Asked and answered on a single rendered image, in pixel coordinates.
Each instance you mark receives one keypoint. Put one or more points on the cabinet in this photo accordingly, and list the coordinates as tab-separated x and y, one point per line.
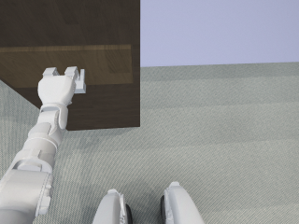
52	23

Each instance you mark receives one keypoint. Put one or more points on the drawer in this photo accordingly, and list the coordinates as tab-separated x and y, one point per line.
23	67

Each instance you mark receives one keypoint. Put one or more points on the robot right shin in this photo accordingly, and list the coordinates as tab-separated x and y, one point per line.
169	216

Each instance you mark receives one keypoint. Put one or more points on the robot left hand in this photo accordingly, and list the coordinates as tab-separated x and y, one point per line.
53	88

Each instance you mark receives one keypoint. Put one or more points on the robot left upper arm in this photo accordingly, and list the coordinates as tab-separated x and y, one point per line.
25	195

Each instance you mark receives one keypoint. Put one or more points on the robot left shin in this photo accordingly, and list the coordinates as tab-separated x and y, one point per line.
123	220

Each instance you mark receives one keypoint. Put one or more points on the handle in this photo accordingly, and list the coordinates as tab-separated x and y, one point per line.
80	84

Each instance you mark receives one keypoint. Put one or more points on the robot shin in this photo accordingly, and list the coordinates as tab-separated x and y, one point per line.
123	220
169	216

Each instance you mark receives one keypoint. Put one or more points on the left robot forearm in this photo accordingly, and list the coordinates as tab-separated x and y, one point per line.
41	146

